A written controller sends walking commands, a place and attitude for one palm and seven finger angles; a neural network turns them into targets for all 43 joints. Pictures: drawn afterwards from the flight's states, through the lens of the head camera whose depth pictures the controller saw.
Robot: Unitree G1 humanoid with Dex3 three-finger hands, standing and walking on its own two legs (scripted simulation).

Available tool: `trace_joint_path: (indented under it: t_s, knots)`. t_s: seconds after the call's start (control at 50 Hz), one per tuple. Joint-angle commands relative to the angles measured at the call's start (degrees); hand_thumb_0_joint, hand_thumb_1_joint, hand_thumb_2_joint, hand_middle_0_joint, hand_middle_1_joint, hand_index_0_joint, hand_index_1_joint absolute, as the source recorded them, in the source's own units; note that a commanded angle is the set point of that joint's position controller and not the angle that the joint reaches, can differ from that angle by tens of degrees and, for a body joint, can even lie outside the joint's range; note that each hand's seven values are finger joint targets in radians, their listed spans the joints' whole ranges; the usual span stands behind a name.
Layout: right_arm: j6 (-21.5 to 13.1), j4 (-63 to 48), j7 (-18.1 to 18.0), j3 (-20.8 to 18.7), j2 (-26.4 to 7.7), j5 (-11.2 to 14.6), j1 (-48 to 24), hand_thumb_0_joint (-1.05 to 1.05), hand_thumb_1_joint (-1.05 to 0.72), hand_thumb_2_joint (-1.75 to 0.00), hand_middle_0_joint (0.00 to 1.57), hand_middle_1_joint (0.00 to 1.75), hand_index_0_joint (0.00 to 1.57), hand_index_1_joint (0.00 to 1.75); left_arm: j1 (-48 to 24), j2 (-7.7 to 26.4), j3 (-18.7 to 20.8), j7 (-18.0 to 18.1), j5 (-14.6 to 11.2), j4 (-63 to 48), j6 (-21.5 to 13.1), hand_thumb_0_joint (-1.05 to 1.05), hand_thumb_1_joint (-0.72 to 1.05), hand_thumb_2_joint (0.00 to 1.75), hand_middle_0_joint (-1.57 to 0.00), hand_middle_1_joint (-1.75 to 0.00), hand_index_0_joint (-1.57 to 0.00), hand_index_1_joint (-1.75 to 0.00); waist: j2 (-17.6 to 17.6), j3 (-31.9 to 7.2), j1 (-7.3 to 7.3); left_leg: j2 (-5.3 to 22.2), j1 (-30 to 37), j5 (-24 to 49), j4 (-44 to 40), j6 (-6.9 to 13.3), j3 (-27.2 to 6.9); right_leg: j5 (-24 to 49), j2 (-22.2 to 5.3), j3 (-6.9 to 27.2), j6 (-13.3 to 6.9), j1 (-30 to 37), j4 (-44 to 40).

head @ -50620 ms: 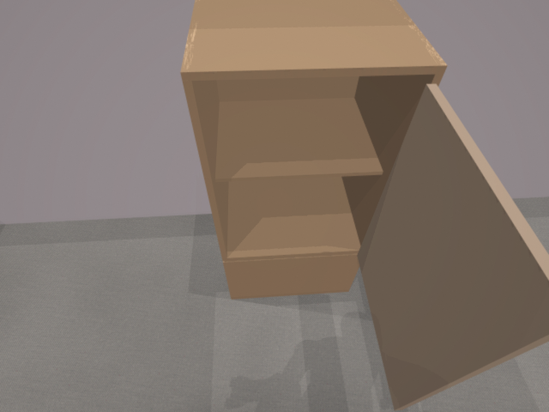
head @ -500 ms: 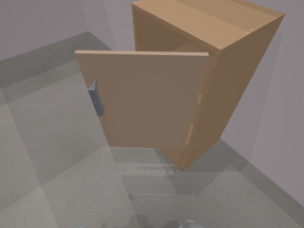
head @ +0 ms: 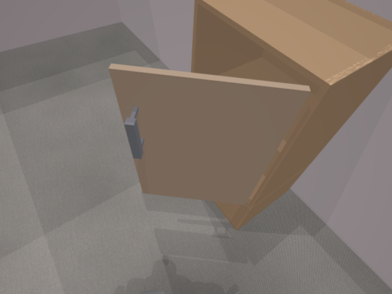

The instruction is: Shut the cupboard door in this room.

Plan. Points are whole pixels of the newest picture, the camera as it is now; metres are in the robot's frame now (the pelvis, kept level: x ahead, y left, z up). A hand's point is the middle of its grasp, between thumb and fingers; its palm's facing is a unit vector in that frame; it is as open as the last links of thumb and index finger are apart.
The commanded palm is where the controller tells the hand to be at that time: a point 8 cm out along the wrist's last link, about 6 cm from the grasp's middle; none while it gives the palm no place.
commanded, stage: come to a stop and stand still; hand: left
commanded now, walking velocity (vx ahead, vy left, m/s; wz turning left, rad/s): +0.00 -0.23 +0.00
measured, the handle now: (136, 133) +0.47 +0.19 -0.01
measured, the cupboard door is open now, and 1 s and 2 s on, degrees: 49 49 49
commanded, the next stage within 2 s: look again from close up in 1.56 s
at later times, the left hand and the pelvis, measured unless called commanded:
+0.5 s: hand out of the picture +0.04 +0.16 -0.16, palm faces -0.03 -0.98 -0.18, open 7.4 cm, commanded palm none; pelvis -0.02 -0.02 +0.02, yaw -2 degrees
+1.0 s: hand out of the picture +0.01 +0.10 -0.16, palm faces +0.03 -0.98 -0.20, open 7.3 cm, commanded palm none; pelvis -0.01 -0.08 +0.01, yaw -1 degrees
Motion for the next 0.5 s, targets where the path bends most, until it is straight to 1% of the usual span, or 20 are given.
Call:
trace_joint_path:
  t_s: [0.0, 0.02, 0.04, 0.06, 0.1, 0.14, 0.16, 0.22, 0.24, 0.26, 0.28, 0.32, 0.34, 0.36, 0.38, 0.42, 0.44, 0.46, 0.48]
  knots:
    - [-0.88, -3.16, -2.43, -1.68, -11.31, -0.71, 5.11, 0.0, -0.9, -0.9, 0.2, 0.3, 0.2, 0.3, 3.59, 3.83, 0.59, 0.51, 0.14, -2.83, 0.7, 0.0, 0.9, 0.9, -0.2, -0.3, -0.2, -0.3, 16.52, -7.25, -2.19, 21.54, 4.65, 31.67, -17.33, 8.13, -19.82, -13.87, 4.23, 12.2, 0.64, -7.8, 26.13]
    - [-0.85, -3.58, -2.61, -1.11, -9.97, -0.76, 2.75, 0.0, -0.9, -0.9, 0.2, 0.3, 0.2, 0.3, 3.97, 4.76, 0.96, 0.02, -0.03, -1.93, 0.57, 0.0, 0.9, 0.9, -0.2, -0.3, -0.2, -0.3, 13.61, -5.35, -1.23, 19.23, 4.0, 27.57, -17.14, 8.4, -16.42, -9.57, 4.11, 12.69, 0.85, -9.06, 29.25]
    - [-1.0, -3.65, -2.68, -0.67, -8.64, -0.82, 1.97, 0.0, -0.9, -0.9, 0.2, 0.3, 0.2, 0.3, 4.89, 4.63, 1.18, -0.44, -0.02, -0.72, 0.45, 0.0, 0.9, 0.9, -0.2, -0.3, -0.2, -0.3, 10.7, -4.88, -0.69, 16.9, 5.39, 25.76, -17.09, 7.71, -13.66, -5.66, 4.2, 12.45, 1.22, -10.16, 31.12]
    - [-1.34, -3.58, -2.74, -0.45, -7.9, -0.63, 1.87, 0.0, -0.9, -0.9, 0.2, 0.3, 0.2, 0.3, 6.3, 4.6, 1.07, -0.86, 0.02, -0.06, 0.15, 0.0, 0.9, 0.9, -0.2, -0.3, -0.2, -0.3, 8.25, -5.79, -0.34, 16.05, 7.86, 27.77, -16.31, 7.18, -11.71, -3.84, 4.19, 11.59, 1.49, -11.16, 31.66]
    - [-1.54, -2.63, -2.93, -0.67, -8.0, -0.44, 4.58, 0.0, -0.9, -0.9, 0.2, 0.3, 0.2, 0.3, 6.66, 4.42, 1.16, -1.0, -0.1, 0.4, 0.47, 0.0, 0.9, 0.9, -0.2, -0.3, -0.2, -0.3, 7.7, -8.05, -1.27, 15.94, 11.65, 27.67, -16.87, 6.53, -10.04, -1.66, 4.13, 11.75, 2.28, -11.48, 32.35]
    - [-1.7, -1.57, -3.18, -0.8, -7.64, -0.37, 7.22, 0.0, -0.9, -0.9, 0.2, 0.3, 0.2, 0.3, 6.01, 4.16, 1.24, -1.03, 0.03, 0.23, 0.64, 0.0, 0.9, 0.9, -0.2, -0.3, -0.2, -0.3, 8.77, -7.96, -2.18, 16.3, 13.5, 26.18, -17.57, 5.96, -10.44, -0.93, 3.71, 12.05, 2.77, -12.07, 31.02]
    - [-1.78, -1.36, -3.31, -0.78, -7.34, -0.32, 7.48, 0.0, -0.9, -0.9, 0.2, 0.3, 0.2, 0.3, 5.56, 4.08, 1.24, -1.09, 0.09, 0.26, 0.64, 0.0, 0.9, 0.9, -0.2, -0.3, -0.2, -0.3, 8.82, -6.62, -2.29, 16.81, 13.27, 26.26, -17.78, 6.32, -10.72, -1.38, 3.26, 11.83, 2.84, -12.13, 29.55]
    - [-1.62, -0.39, -3.27, -1.32, -8.28, -0.52, 9.69, 0.0, -0.9, -0.9, 0.2, 0.3, 0.2, 0.3, 4.16, 3.19, 0.93, -1.37, 0.1, -0.12, 0.85, 0.0, 0.9, 0.9, -0.2, -0.3, -0.2, -0.3, 9.72, -7.5, -3.41, 17.36, 15.89, 23.73, -18.12, 7.29, -11.49, -2.9, 2.67, 10.79, 3.03, -11.24, 24.27]
    - [-1.55, -0.12, -3.23, -1.48, -8.46, -0.55, 10.11, 0.0, -0.9, -0.9, 0.2, 0.3, 0.2, 0.3, 3.71, 2.92, 0.8, -1.43, 0.09, -0.29, 0.88, 0.0, 0.9, 0.9, -0.2, -0.3, -0.2, -0.3, 10.39, -7.14, -3.67, 17.52, 15.95, 22.59, -18.34, 7.54, -11.72, -3.6, 2.49, 10.23, 2.98, -10.77, 22.54]
    - [-1.54, 0.16, -3.15, -1.46, -8.25, -0.52, 10.18, 0.0, -0.9, -0.9, 0.2, 0.3, 0.2, 0.3, 3.18, 2.75, 0.6, -1.49, 0.1, -0.26, 0.75, 0.0, 0.9, 0.9, -0.2, -0.3, -0.2, -0.3, 10.77, -6.5, -3.73, 17.24, 15.48, 21.54, -18.5, 7.67, -11.6, -4.36, 2.33, 9.61, 2.81, -9.94, 20.49]
    - [-1.45, 0.52, -3.03, -1.57, -8.51, -0.66, 10.68, 0.0, -0.9, -0.9, 0.2, 0.3, 0.2, 0.3, 2.53, 2.2, 0.38, -1.56, 0.02, -0.22, 0.76, 0.0, 0.9, 0.9, -0.2, -0.3, -0.2, -0.3, 11.45, -6.74, -4.07, 17.18, 14.76, 19.16, -18.95, 7.79, -12.18, -5.2, 2.18, 9.11, 2.66, -8.64, 18.25]
    - [-1.32, 1.11, -2.72, -1.71, -8.87, -0.66, 10.3, 0.0, -0.9, -0.9, 0.2, 0.3, 0.2, 0.3, 2.1, 1.48, -0.11, -1.59, -0.05, 0.03, 0.62, 0.0, 0.9, 0.9, -0.2, -0.3, -0.2, -0.3, 12.39, -7.12, -3.98, 16.59, 14.04, 13.85, -19.77, 7.69, -12.03, -6.14, 1.97, 7.63, 2.28, -6.46, 13.87]
    - [-1.25, 1.41, -2.54, -1.74, -9.05, -0.71, 10.18, 0.0, -0.9, -0.9, 0.2, 0.3, 0.2, 0.3, 1.44, 1.06, -0.43, -1.61, -0.07, 0.07, 0.47, 0.0, 0.9, 0.9, -0.2, -0.3, -0.2, -0.3, 13.21, -6.76, -4.07, 15.99, 12.45, 11.49, -19.99, 7.4, -11.67, -6.66, 1.9, 6.86, 2.03, -4.66, 10.74]
    - [-1.21, 1.78, -2.42, -1.63, -8.69, -0.76, 9.98, 0.0, -0.9, -0.9, 0.2, 0.3, 0.2, 0.3, 0.84, 0.72, -0.73, -1.58, -0.08, 0.07, 0.18, 0.0, 0.9, 0.9, -0.2, -0.3, -0.2, -0.3, 13.94, -6.24, -4.1, 15.51, 11.32, 10.86, -19.77, 7.36, -11.82, -7.47, 2.08, 6.04, 1.59, -2.61, 7.2]
    - [-1.14, 2.15, -2.25, -1.7, -8.89, -0.84, 9.96, 0.0, -0.9, -0.9, 0.2, 0.3, 0.2, 0.3, 0.85, 0.36, -1.0, -1.52, -0.25, 0.32, -0.02, 0.0, 0.9, 0.9, -0.2, -0.3, -0.2, -0.3, 14.37, -6.92, -4.07, 15.13, 10.4, 9.72, -19.65, 7.16, -12.12, -7.65, 2.46, 5.35, 1.31, -0.34, 3.91]
    - [-1.11, 2.87, -1.97, -1.8, -8.99, -0.72, 9.65, 0.0, -0.9, -0.9, 0.2, 0.3, 0.2, 0.3, 2.87, 0.23, -1.09, -1.32, -0.5, 1.53, -0.28, 0.0, 0.9, 0.9, -0.2, -0.3, -0.2, -0.3, 13.63, -7.32, -3.06, 14.05, 7.92, 6.26, -19.28, 6.23, -12.45, -4.43, 3.36, 4.07, 0.67, 4.32, -2.65]
    - [-1.04, 3.31, -1.88, -1.78, -8.85, -0.54, 9.2, 0.0, -0.9, -0.9, 0.2, 0.3, 0.2, 0.3, 4.82, 0.31, -1.1, -1.17, -0.55, 2.46, -0.53, 0.0, 0.9, 0.9, -0.2, -0.3, -0.2, -0.3, 12.84, -7.54, -1.83, 13.11, 5.74, 4.4, -18.12, 5.07, -11.37, 0.31, 3.49, 3.37, 0.5, 8.41, -8.41]
    - [-1.01, 3.68, -1.73, -1.56, -7.71, -0.23, 8.84, 0.0, -0.9, -0.9, 0.2, 0.3, 0.2, 0.3, 6.17, 0.96, -1.14, -0.93, -0.55, 3.22, -0.93, 0.0, 0.9, 0.9, -0.2, -0.3, -0.2, -0.3, 10.29, -7.01, -0.83, 11.15, 3.15, 3.14, -16.11, 3.16, -9.64, 5.48, 3.26, 2.91, 0.49, 12.65, -15.01]
    - [-1.02, 3.88, -1.46, -1.16, -5.45, 0.1, 9.73, 0.0, -0.9, -0.9, 0.2, 0.3, 0.2, 0.3, 7.0, 2.63, -1.03, -0.53, -0.46, 3.71, -1.37, 0.0, 0.9, 0.9, -0.2, -0.3, -0.2, -0.3, 6.13, -6.49, -0.69, 8.4, -0.89, 0.66, -12.67, 0.63, -7.34, 6.46, -0.1, 6.9, -0.43, 16.82, -19.78]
